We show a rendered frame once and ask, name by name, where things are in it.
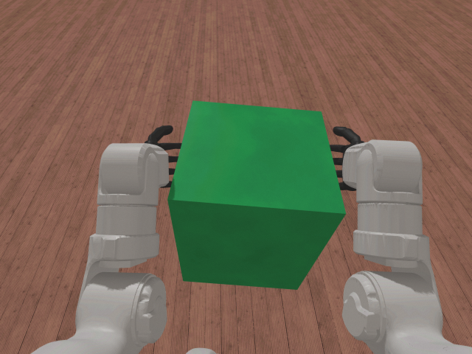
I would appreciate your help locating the robot left forearm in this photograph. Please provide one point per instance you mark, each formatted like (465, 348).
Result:
(130, 176)

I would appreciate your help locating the right robot upper arm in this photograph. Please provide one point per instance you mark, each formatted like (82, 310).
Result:
(395, 313)

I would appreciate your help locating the robot right hand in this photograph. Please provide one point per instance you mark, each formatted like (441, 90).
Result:
(351, 137)

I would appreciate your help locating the robot left hand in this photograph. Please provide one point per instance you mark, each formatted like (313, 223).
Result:
(156, 136)

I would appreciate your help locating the left robot upper arm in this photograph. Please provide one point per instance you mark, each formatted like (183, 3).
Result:
(119, 313)

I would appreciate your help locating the robot right forearm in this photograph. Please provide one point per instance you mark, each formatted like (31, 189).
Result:
(387, 176)

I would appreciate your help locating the carton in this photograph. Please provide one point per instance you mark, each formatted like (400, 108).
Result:
(255, 196)

